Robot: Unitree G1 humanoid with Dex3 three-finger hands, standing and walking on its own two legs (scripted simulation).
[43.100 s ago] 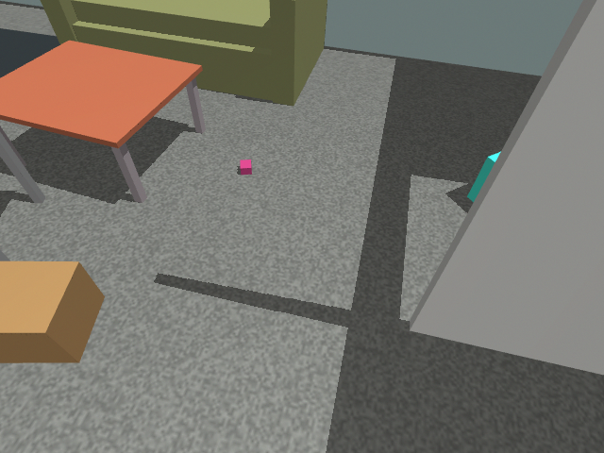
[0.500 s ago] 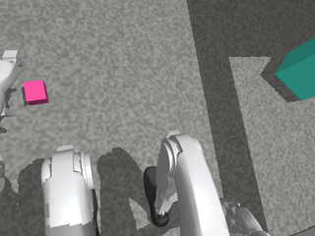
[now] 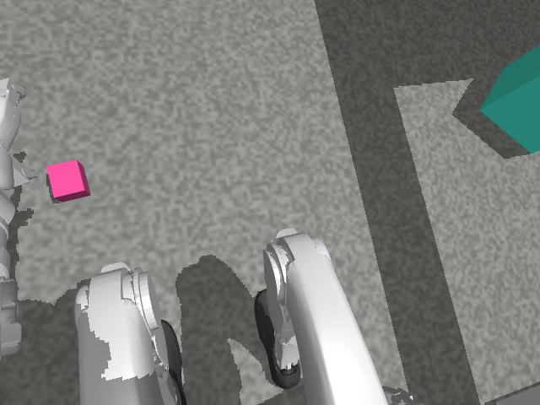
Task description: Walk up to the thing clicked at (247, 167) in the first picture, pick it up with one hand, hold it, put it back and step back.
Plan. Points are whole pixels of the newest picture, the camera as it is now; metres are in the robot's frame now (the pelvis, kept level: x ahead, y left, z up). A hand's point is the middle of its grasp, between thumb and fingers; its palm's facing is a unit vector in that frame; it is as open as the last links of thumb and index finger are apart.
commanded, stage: home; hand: left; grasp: from above
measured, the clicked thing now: (69, 181) +0.51 +0.28 -0.35
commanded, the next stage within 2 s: none
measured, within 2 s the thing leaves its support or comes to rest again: neither
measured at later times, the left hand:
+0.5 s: hand out of the picture +0.29 +0.24 +0.08, palm faces -0.07 -0.86 -0.51, open 7.4 cm
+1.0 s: hand out of the picture +0.23 +0.21 +0.28, palm faces +0.20 -0.96 -0.20, open 7.4 cm
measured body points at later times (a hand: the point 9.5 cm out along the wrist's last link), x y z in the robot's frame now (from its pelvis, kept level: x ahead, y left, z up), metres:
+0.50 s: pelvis +0.00 +0.00 +0.18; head +0.13 +0.04 +0.61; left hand +0.29 +0.28 +0.11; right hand +0.24 -0.22 +0.09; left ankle +0.07 +0.12 -0.34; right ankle +0.10 -0.12 -0.34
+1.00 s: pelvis +0.07 +0.00 +0.34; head +0.11 +0.02 +0.79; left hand +0.22 +0.26 +0.29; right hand +0.24 -0.23 +0.26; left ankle +0.07 +0.12 -0.34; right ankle +0.10 -0.12 -0.34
